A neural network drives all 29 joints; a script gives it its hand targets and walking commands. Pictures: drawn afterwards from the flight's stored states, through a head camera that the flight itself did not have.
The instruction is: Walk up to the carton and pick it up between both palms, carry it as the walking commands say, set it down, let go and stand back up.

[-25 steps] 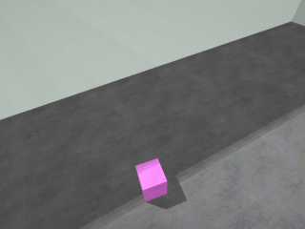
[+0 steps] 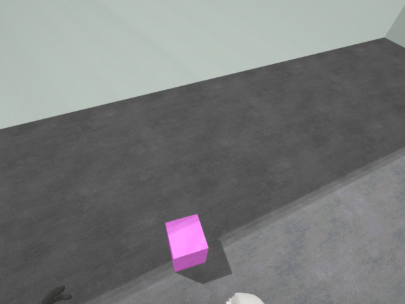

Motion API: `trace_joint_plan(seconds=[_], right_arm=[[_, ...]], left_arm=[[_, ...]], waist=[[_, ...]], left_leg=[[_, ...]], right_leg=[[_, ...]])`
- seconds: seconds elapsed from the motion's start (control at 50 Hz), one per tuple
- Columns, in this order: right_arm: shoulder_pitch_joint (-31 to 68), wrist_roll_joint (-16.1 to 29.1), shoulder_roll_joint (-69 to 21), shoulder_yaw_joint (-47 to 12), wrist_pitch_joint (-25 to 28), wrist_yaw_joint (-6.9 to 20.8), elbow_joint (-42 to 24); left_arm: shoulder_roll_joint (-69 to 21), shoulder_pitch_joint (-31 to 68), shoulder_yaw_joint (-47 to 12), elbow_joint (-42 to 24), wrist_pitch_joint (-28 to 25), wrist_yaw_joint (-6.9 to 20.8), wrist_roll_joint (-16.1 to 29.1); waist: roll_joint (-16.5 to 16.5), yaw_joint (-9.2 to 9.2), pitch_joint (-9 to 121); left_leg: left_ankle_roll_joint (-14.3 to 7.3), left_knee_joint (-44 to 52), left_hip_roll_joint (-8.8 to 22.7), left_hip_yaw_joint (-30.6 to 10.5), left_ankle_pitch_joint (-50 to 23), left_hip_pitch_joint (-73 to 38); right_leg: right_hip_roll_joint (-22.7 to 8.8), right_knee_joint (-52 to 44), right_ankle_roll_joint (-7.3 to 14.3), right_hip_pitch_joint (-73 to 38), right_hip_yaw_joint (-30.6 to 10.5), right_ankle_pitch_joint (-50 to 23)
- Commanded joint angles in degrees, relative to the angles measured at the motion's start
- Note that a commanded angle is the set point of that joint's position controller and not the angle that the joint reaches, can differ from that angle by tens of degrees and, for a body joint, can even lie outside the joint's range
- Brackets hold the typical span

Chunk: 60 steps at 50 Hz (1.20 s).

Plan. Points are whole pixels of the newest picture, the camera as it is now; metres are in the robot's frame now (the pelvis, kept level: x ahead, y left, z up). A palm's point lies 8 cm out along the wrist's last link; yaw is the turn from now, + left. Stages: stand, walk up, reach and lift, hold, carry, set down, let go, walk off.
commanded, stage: walk up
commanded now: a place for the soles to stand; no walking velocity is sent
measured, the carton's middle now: (186, 243) +0.47 +0.04 -0.65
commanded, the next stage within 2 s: none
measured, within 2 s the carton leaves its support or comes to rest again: neither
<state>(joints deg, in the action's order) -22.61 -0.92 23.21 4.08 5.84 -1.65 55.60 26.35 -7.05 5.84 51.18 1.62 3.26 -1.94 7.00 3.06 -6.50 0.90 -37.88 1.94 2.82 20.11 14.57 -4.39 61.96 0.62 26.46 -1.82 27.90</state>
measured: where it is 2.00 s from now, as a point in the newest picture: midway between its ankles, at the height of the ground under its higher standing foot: outside the picture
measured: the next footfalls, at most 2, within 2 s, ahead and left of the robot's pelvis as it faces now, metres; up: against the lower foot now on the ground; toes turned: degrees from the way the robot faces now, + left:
right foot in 0.18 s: +0.18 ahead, -0.21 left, +0.00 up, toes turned +24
left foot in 0.50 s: +0.04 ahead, +0.07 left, +0.00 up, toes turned +17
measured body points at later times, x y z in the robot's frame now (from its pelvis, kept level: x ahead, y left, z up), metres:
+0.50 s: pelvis +0.04 -0.09 -0.03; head +0.07 -0.09 +0.42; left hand +0.10 +0.25 -0.13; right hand +0.19 -0.41 -0.13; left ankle +0.04 +0.00 -0.72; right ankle +0.16 -0.19 -0.72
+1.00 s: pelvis +0.03 -0.08 -0.03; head +0.06 -0.08 +0.42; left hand -0.01 +0.26 -0.13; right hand +0.25 -0.35 -0.14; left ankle +0.01 +0.06 -0.72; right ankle +0.13 -0.21 -0.71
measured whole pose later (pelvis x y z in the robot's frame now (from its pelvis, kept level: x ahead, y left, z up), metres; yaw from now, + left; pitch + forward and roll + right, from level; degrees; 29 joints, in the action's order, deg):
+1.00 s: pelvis +0.03 -0.08 -0.03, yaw +18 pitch -2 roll +1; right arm -8.9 -1.3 25.2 3.6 -0.6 1.2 48.9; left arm 23.4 -11.8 2.4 52.6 -0.9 -1.7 -0.9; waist -1.2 -2.0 -5.9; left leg 0.4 -51.5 -0.7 -1.0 25.6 23.3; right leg -8.3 53.3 -1.3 28.0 2.0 24.6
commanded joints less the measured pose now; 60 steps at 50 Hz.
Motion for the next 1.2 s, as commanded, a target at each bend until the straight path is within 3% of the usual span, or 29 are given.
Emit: trace_joint_plan(seconds=[0.0, 0.08, 0.12, 0.14, 0.16, 0.18, 0.26, 0.38, 0.42, 0.44, 0.46, 0.48, 0.5, 0.58, 0.62, 0.64, 0.68, 0.7, 0.72, 0.8, 0.86, 0.88, 0.9, 0.92, 0.94, 0.98, 1.04, 1.12, 1.18], right_arm=[[-1.61, 0.56, 20.37, 4.96, 0.93, -2.49, -7.6], [3.48, 0.23, 17.44, 3.89, -0.41, -2.8, -10.56], [3.21, 0.32, 13.98, 2.51, -1.27, -2.91, -11.43], [1.26, 0.6, 12.41, 2.01, -1.67, -3.14, -11.95], [1.33, 0.97, 11.22, 1.67, -2.56, -3.38, -11.95], [1.17, 0.85, 13.43, 2.47, -3.36, -3.66, -11.27], [-2.04, 0.85, 13.4, 2.58, -4.02, -1.87, -8.17], [-1.04, -0.1, 12.93, 2.96, -5.75, 0.87, -7.51], [-3.22, -0.56, 13.23, 3.32, -6.17, 1.9, -7.06], [-3.05, -1.15, 13.75, 3.68, -6.26, 2.31, -7.03], [-2.4, -2.03, 15.68, 4.13, -6.34, 2.51, -7.78], [1.25, -2.6, 18.81, 4.27, -6.31, 2.66, -9.95], [7.66, -2.09, 20.6, 3.99, -6.34, 2.52, -12.61], [11.15, -2.25, 15.89, 2.86, -5.74, 1.66, -13.26], [14.36, -0.82, 14.74, 2.32, -6.29, 1.88, -14.0], [14.59, -0.26, 13.46, 1.95, -6.54, 2.02, -14.09], [10.4, 0.5, 11.77, 1.62, -6.8, 1.67, -13.72], [10.62, 0.4, 12.77, 2.12, -7.0, 1.36, -12.7], [9.78, 0.07, 13.6, 2.41, -7.26, 1.42, -12.11], [10.25, 0.17, 12.02, 2.78, -7.06, 3.04, -11.73], [5.55, 0.19, 10.99, 2.84, -6.45, 2.88, -8.04], [5.03, -0.28, 12.26, 3.21, -6.08, 2.61, -7.28], [6.06, -0.99, 15.21, 3.61, -5.58, 2.18, -7.61], [10.5, -0.62, 17.07, 2.96, -5.11, 1.77, -9.41], [15.36, -0.28, 18.11, 2.79, -4.69, 1.45, -10.42], [19.01, 0.11, 15.38, 1.76, -4.53, 1.25, -9.23], [18.72, 0.3, 12.94, 0.81, -4.59, 1.55, -7.4], [19.49, -0.6, 14.31, 0.35, -4.31, 1.69, -4.02], [21.07, -0.1, 13.02, -0.33, -4.31, 1.7, -3.47]], left_arm=[[8.9, 3.52, 2.84, -9.66, 0.33, 1.11, -0.17], [7.5, -0.89, 3.14, -7.83, 0.19, 0.28, 0.52], [10.4, -3.28, 4.01, -7.37, -0.41, -0.43, 0.16], [13.67, -3.72, 4.29, -8.37, -0.76, -1.01, 0.02], [15.74, -2.96, 4.0, -9.16, -0.97, -1.5, 0.55], [16.08, -1.63, 4.23, -8.66, -1.07, -1.81, 0.7], [12.44, 3.04, 3.45, -9.33, -0.85, -2.78, 0.59], [14.4, 2.64, 3.36, -8.07, -2.08, -3.49, 0.5], [14.22, 3.96, 2.98, -7.83, -1.96, -3.91, 0.98], [12.54, 2.81, 2.35, -7.25, -1.94, -4.27, 1.37], [9.91, 1.3, 1.61, -6.8, -1.96, -4.64, 1.89], [7.71, 1.71, 0.89, -7.24, -2.26, -5.19, 2.51], [9.23, 2.78, 1.3, -6.65, -2.48, -5.69, 2.08], [8.31, -3.27, 1.0, -2.73, -3.96, -5.77, 3.59], [7.48, -8.42, 0.61, -1.18, -4.52, -6.07, 3.47], [8.5, -9.39, 0.73, -0.45, -4.81, -6.32, 2.73], [15.69, -8.84, 2.28, -1.46, -5.29, -7.11, 1.06], [16.32, -7.0, 2.15, -1.97, -5.3, -7.07, 1.11], [17.51, -6.02, 2.25, -2.69, -5.48, -7.05, 0.71], [16.28, -5.63, 2.0, -3.35, -5.09, -7.14, 0.58], [14.08, -1.07, 0.81, -4.27, -4.34, -5.96, 0.41], [11.57, -1.91, 0.06, -4.17, -3.99, -5.59, 0.58], [8.5, -2.36, -0.72, -4.49, -3.77, -5.28, 1.26], [8.5, -0.37, -0.89, -4.85, -3.77, -5.21, 1.68], [10.1, -0.81, -0.36, -3.72, -3.8, -5.0, 1.41], [9.6, -2.69, -0.28, 0.02, -4.78, -4.55, 1.58], [10.81, -1.28, -0.79, 0.35, -5.1, -4.25, 1.26], [7.97, 0.38, -2.09, 2.31, -4.39, -4.1, 1.95], [9.29, -0.63, -2.04, 4.23, -4.69, -3.94, 1.88]], waist=[[-17.2, -0.93, 4.75], [-17.07, -4.43, 6.55], [-9.37, -6.88, 8.31], [2.35, -7.3, 10.45], [6.23, -6.92, 10.63], [2.79, -6.25, 10.88], [3.55, -2.94, 4.07], [6.51, -2.98, 7.24], [3.32, -0.43, 7.7], [-0.93, 0.25, 7.56], [-11.9, 1.02, 5.8], [-24.29, 1.02, 2.18], [-20.1, 0.71, -0.7], [-16.83, -3.4, 3.94], [-14.58, -6.02, 8.7], [-11.36, -6.54, 10.57], [1.74, -5.1, 12.64], [2.27, -4.45, 10.8], [2.72, -4.28, 10.38], [3.85, -3.7, 6.85], [4.13, -0.46, 8.87], [-2.0, 0.29, 9.11], [-14.37, -0.25, 8.28], [-15.46, -0.95, 5.54], [-10.79, -2.71, 4.62], [-7.19, -5.42, 5.19], [-5.17, -4.53, 5.32], [-16.0, -4.79, 5.07], [-14.64, -5.41, 6.3]], left_leg=[[-14.28, 11.26, 15.5, -16.01, -27.18, -0.59], [-8.96, 2.93, 9.43, -7.82, -26.39, 14.15], [-5.66, -8.7, 4.44, -5.09, -17.8, 17.37], [-3.56, -20.46, 0.09, -0.83, -8.27, 17.85], [-2.8, -30.68, -3.89, -1.39, 16.42, 18.51], [-3.34, -34.81, -1.46, -5.82, 17.85, 17.5], [-3.28, -31.36, 0.31, -4.87, 10.88, 16.55], [-2.71, -18.47, -1.21, -1.22, 11.75, 9.31], [-4.82, -10.93, -1.84, -0.42, 8.5, 0.85], [-6.58, -7.03, -1.57, -3.35, 9.62, -2.58], [-9.68, 3.3, 4.16, -14.54, 17.25, -2.21], [-13.64, 17.5, 12.06, -32.42, 24.73, 3.3], [-16.09, 19.53, 15.0, -36.93, 19.34, 6.39], [-14.2, 5.69, 9.35, -20.11, -23.57, 8.45], [-11.63, -0.48, 6.34, -13.76, -26.21, 7.33], [-9.2, -4.29, 4.78, -12.17, -22.71, 7.45], [-3.35, -19.68, -1.88, -6.93, -9.64, 16.13], [-2.83, -23.0, -2.17, -7.17, 10.23, 18.29], [-3.45, -26.41, -1.35, -8.26, 15.23, 17.03], [-3.65, -20.81, -1.41, -6.14, 12.07, 14.83], [-3.04, -5.95, -3.82, -0.88, 3.55, 1.03], [-3.73, 0.18, -2.5, -4.57, 4.67, -2.02], [-7.29, 7.79, 6.42, -21.1, 10.58, -0.17], [-11.68, 14.07, 11.27, -32.56, 17.52, 6.87], [-13.07, 13.64, 12.68, -32.16, 16.67, 9.84], [-9.59, 7.78, 8.45, -22.63, 7.06, 16.99], [-4.53, 2.57, 2.89, -12.35, 1.78, 12.55], [-5.95, 10.97, 6.15, -18.18, 6.34, 10.74], [-5.31, 10.72, 5.88, -15.28, 3.26, 11.08]], right_leg=[[-2.96, -7.24, -0.42, 2.6, -0.55, -6.5], [0.83, -18.3, 1.58, -16.56, 3.81, -16.22], [0.48, -22.86, 2.76, -21.39, 2.56, -17.08], [-9.08, -31.75, 5.48, -19.18, -8.98, -17.51], [-20.28, -39.52, 12.35, -15.69, -23.03, -19.77], [-21.2, -40.49, 15.36, -13.77, -23.78, -16.83], [-13.18, -38.22, 10.02, -4.22, -12.94, 1.27], [-16.53, -38.84, 11.09, -2.11, -12.17, 7.94], [-16.34, -36.1, 9.26, 4.46, -8.94, 9.35], [-14.7, -32.03, 6.92, 8.28, -6.55, 10.98], [-10.69, -22.48, 3.35, 13.04, -1.15, 12.47], [-2.77, -8.74, -0.01, 16.85, 5.58, 10.67], [0.05, -4.42, -0.8, 17.29, 4.55, 7.97], [0.5, -7.06, 0.58, 2.4, 5.09, 0.31], [2.5, -18.11, 0.56, -6.64, 8.05, -11.15], [1.65, -23.43, 1.15, -10.69, 6.3, -16.01], [-14.65, -32.47, 9.6, -16.45, -19.31, -19.38], [-19.78, -33.72, 14.38, -15.99, -23.04, -22.95], [-22.48, -33.98, 17.32, -12.57, -25.31, -24.26], [-15.76, -31.69, 11.9, -7.21, -13.34, -19.82], [-9.98, -27.54, 7.21, 1.03, -3.78, -9.91], [-7.44, -22.01, 4.35, 3.98, -0.53, -4.66], [-3.07, -11.45, 0.68, 8.12, 3.8, 0.8], [0.28, -10.23, -0.24, 8.2, 3.6, 4.56], [-0.37, -11.31, -0.02, 4.5, 1.56, 2.96], [0.44, -18.46, 0.89, -7.96, 2.66, -5.73], [-3.4, -27.46, 2.71, -5.63, -5.06, -7.56], [0.74, -23.63, 0.82, -6.52, 0.62, -5.63], [0.28, -27.35, 1.12, -10.67, -0.23, -9.72]])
